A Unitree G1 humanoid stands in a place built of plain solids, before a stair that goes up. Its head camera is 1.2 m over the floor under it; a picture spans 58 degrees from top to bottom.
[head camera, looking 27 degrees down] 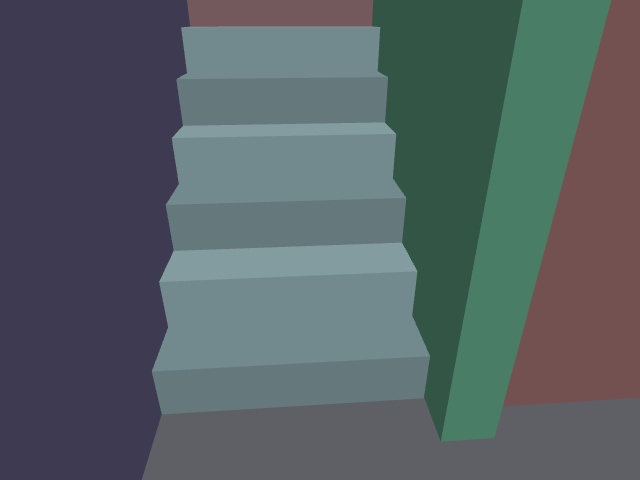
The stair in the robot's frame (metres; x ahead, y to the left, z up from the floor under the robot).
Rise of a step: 0.19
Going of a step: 0.23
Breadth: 0.91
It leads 4 degrees to the left of straight ahead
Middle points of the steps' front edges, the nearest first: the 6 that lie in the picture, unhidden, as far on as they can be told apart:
1.08 0.09 0.20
1.31 0.10 0.39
1.53 0.12 0.59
1.76 0.14 0.78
1.98 0.16 0.97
2.21 0.17 1.17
